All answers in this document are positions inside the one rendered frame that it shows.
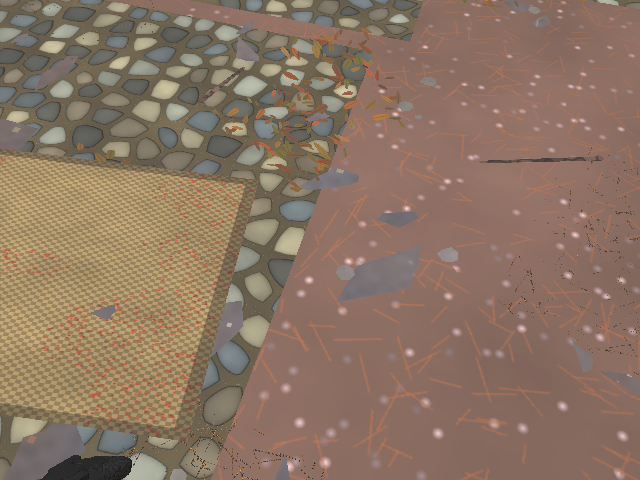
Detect robot left hand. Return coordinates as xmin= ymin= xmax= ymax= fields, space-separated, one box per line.
xmin=40 ymin=455 xmax=132 ymax=480

